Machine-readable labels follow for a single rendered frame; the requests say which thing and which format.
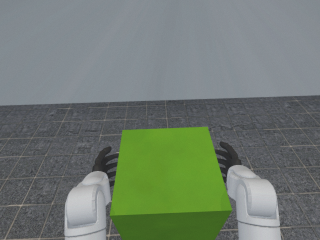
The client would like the left robot hand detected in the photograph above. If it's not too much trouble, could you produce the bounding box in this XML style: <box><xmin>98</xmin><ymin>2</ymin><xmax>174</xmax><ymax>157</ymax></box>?
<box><xmin>92</xmin><ymin>146</ymin><xmax>119</xmax><ymax>187</ymax></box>

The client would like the robot left forearm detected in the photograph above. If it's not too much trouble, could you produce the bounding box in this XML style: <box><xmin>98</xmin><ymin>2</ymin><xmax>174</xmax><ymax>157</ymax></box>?
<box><xmin>64</xmin><ymin>171</ymin><xmax>111</xmax><ymax>240</ymax></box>

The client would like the robot right forearm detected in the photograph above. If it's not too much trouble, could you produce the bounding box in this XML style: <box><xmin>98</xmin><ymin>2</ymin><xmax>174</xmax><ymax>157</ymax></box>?
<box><xmin>226</xmin><ymin>165</ymin><xmax>281</xmax><ymax>240</ymax></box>

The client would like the right robot hand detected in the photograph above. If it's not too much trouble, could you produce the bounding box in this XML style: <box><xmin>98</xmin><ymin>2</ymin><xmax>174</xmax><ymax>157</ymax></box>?
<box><xmin>214</xmin><ymin>141</ymin><xmax>242</xmax><ymax>183</ymax></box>

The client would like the carton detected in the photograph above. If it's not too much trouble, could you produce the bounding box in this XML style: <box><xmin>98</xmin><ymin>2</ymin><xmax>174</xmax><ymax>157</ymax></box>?
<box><xmin>109</xmin><ymin>127</ymin><xmax>232</xmax><ymax>240</ymax></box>

